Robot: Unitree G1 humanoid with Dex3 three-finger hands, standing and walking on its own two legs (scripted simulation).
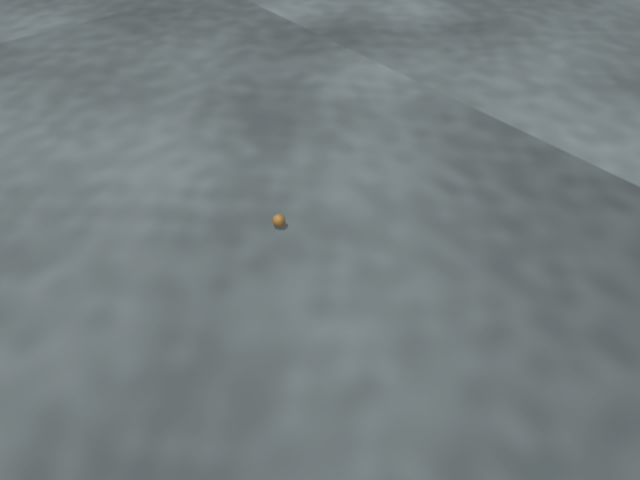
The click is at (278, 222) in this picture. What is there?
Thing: free ball
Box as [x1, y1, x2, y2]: [272, 214, 284, 226]
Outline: 276,214 273,216 272,221 275,225 279,226 284,222 284,218 282,215
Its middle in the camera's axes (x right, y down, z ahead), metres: -0.19 -0.09 +1.70
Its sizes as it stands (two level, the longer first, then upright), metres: 0.056 0.056 0.056
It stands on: the floor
